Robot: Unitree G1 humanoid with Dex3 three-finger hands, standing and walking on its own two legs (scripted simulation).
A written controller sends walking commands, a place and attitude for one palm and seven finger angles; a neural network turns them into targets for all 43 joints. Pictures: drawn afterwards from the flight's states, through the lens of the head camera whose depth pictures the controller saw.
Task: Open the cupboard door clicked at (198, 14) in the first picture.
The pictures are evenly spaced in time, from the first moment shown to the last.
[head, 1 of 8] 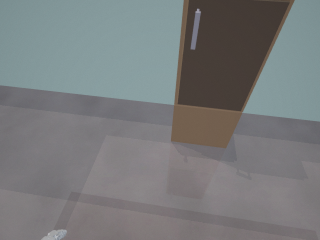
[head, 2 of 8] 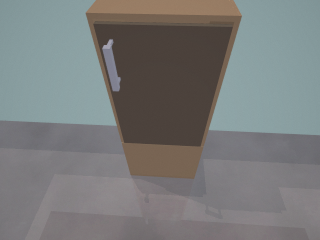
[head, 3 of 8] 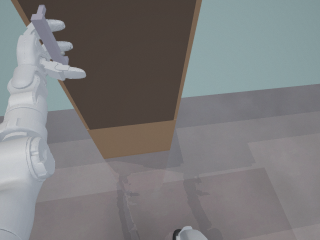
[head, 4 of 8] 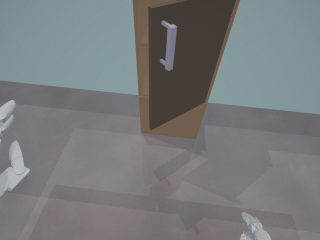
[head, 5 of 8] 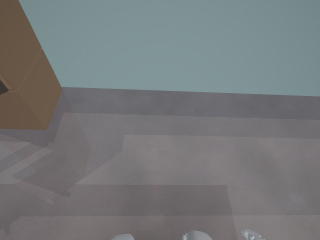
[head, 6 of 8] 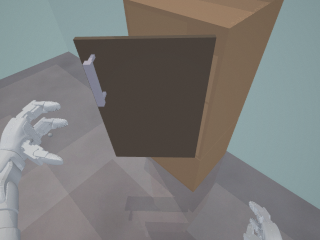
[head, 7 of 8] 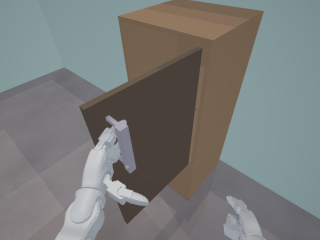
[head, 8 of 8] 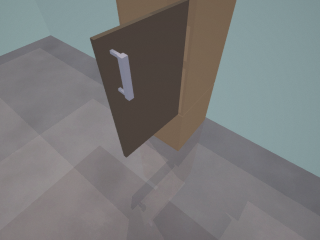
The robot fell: no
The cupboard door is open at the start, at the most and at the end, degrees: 0 87 85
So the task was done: yes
